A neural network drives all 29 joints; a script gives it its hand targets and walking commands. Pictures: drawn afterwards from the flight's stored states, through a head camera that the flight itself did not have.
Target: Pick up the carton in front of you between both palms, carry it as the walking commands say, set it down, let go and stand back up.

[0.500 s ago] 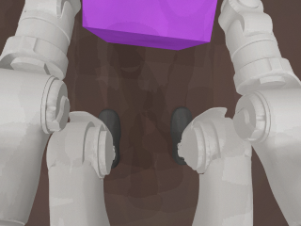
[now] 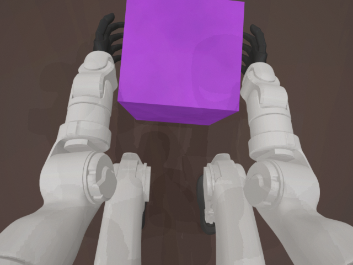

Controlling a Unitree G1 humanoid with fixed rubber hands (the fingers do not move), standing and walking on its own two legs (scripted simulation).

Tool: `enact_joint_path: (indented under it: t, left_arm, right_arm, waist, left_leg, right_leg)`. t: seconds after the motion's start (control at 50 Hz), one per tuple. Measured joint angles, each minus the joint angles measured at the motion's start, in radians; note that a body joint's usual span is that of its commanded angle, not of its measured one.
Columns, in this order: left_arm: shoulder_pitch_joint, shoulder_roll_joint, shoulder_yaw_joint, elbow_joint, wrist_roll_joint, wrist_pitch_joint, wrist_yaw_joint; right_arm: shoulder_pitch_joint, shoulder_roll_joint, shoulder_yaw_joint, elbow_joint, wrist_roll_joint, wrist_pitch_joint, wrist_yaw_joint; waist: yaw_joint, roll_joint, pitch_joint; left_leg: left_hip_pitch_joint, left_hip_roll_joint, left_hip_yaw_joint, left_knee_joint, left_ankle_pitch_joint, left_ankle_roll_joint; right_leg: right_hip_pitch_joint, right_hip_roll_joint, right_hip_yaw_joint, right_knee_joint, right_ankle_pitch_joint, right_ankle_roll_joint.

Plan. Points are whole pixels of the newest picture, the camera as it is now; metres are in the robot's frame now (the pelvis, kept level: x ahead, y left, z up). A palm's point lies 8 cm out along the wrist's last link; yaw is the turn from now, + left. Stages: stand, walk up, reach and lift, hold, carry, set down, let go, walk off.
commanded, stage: reach and lift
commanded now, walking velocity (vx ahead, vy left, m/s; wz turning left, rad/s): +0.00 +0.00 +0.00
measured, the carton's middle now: (178, 74) +0.51 +0.00 -0.14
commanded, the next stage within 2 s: none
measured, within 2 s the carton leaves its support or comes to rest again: neither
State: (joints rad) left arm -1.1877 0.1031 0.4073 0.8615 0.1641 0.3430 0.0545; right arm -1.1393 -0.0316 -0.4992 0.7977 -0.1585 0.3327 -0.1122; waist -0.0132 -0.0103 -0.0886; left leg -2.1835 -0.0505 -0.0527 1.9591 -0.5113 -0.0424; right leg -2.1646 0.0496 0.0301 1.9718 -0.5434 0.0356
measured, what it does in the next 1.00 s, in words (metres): rises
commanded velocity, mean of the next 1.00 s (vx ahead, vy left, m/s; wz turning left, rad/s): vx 0.00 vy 0.00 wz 0.00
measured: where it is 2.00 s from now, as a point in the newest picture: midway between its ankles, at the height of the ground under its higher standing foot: (172, 213)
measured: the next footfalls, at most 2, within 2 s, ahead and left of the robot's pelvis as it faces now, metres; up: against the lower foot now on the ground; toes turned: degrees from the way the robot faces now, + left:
none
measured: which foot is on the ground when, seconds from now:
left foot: down 0.00-1.00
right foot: down 0.00-1.00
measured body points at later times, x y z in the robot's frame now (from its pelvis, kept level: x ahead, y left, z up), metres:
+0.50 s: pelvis +0.02 +0.00 +0.11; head +0.24 +0.01 +0.51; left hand +0.49 +0.15 +0.06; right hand +0.49 -0.15 +0.06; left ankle +0.12 +0.13 -0.40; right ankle +0.11 -0.12 -0.40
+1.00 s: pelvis +0.07 +0.00 +0.25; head +0.17 +0.01 +0.69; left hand +0.44 +0.15 +0.22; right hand +0.44 -0.15 +0.22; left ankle +0.12 +0.13 -0.40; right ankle +0.11 -0.12 -0.40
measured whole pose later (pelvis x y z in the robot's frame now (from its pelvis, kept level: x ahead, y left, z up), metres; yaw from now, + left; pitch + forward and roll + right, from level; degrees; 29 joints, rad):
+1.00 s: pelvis +0.07 +0.00 +0.25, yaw +0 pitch +23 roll +0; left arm -0.52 -0.12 0.35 0.57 0.22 0.38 0.03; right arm -0.52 0.12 -0.38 0.57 -0.20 0.37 -0.05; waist -0.01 -0.01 -0.20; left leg -1.07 -0.03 -0.05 1.09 -0.41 -0.01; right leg -1.06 0.04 0.06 1.09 -0.43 0.02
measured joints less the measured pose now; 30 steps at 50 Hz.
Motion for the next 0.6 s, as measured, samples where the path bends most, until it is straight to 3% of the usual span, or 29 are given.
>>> enact_joint_path:
  t: [0.08,0.18,0.4,0.6]
  left_arm:
    - [0.017,-0.024,0.047,-0.017,0.057,0.012,-0.024]
    - [0.039,-0.052,0.059,-0.068,0.081,0.026,-0.031]
    - [0.212,-0.105,0.013,-0.223,0.049,0.072,-0.027]
    - [0.382,-0.147,-0.008,-0.24,0.042,0.057,-0.024]
  right_arm:
    - [0.014,0.028,-0.041,-0.027,-0.063,0.02,0.019]
    - [0.043,0.037,-0.04,-0.087,-0.064,0.044,0.032]
    - [0.192,0.064,0.035,-0.195,-0.021,0.08,0.035]
    - [0.347,0.101,0.058,-0.191,-0.024,0.06,0.042]
  waist:
    - [-0.003,0.011,-0.03]
    - [-0.006,0.015,-0.044]
    - [0.002,0.003,-0.096]
    - [-0.005,0.01,-0.145]
  left_leg:
    - [0.041,-0.006,-0.007,-0.08,0.029,-0.002]
    - [0.087,-0.003,-0.006,-0.148,0.046,0.003]
    - [0.26,0.011,0.005,-0.279,0.03,0.012]
    - [0.511,0.006,-0.005,-0.448,0.029,0.016]
  right_leg:
    - [0.042,-0.002,-0.002,-0.082,0.03,-0.002]
    - [0.086,0.005,0.003,-0.156,0.055,0.003]
    - [0.253,0.01,0.017,-0.288,0.046,0.004]
    - [0.511,-0.006,0.011,-0.46,0.04,-0.006]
